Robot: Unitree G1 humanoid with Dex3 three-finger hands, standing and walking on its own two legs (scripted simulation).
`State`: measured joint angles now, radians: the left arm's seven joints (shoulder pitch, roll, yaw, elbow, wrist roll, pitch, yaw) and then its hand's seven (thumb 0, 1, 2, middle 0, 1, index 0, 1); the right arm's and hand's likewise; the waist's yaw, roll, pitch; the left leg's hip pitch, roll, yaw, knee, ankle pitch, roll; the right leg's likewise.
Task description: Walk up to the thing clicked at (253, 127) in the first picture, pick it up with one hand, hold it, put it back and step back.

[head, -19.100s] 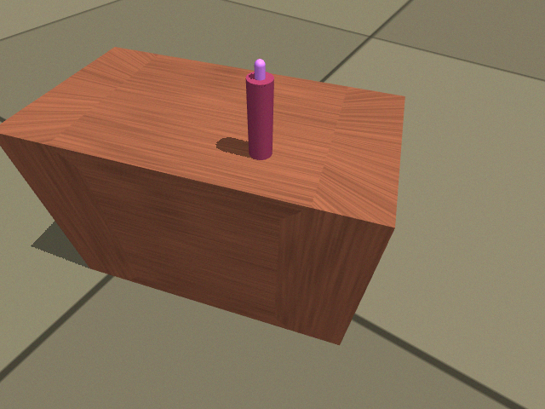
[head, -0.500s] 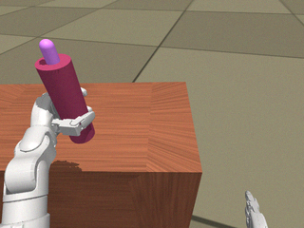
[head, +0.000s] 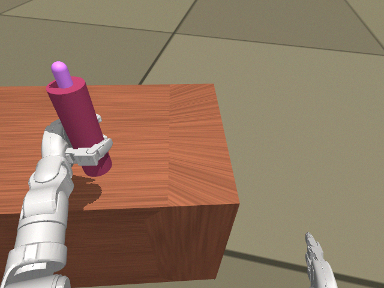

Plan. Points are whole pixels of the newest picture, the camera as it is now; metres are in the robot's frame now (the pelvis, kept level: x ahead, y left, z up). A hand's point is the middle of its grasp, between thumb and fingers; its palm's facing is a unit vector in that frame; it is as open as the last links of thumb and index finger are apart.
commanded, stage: crouch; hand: left
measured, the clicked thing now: (81, 123) +0.40 +0.20 +0.17
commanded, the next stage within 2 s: lower in 0.84 s
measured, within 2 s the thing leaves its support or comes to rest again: rests again in 1.58 s
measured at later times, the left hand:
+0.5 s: hand (96, 136) +0.44 +0.20 +0.10, palm faces +0.15 -0.99 +0.01, open 8.5 cm
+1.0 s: hand (97, 136) +0.46 +0.20 +0.08, palm faces +0.14 -0.99 +0.00, open 8.5 cm
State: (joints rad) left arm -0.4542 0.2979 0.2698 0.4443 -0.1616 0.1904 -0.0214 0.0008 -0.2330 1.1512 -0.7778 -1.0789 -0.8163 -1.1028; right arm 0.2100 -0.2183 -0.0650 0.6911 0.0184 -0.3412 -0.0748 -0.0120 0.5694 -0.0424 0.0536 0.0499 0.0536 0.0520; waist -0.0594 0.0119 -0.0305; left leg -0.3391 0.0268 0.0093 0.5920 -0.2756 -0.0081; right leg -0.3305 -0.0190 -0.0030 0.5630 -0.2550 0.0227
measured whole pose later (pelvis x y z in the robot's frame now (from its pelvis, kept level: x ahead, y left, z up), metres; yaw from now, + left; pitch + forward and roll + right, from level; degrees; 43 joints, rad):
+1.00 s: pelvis +0.00 +0.00 -0.02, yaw +0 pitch +9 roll -1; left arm -0.70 0.40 0.32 0.95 -0.13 -0.19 -0.08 0.00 -0.24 1.16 -0.78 -1.08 -0.82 -1.10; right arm 0.26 -0.22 -0.03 0.42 0.01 -0.13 -0.04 -0.01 0.54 -0.05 0.06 0.05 0.06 0.05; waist -0.11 -0.01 -0.08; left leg -0.59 0.04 0.01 0.78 -0.35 0.00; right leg -0.57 -0.01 0.00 0.73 -0.32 0.03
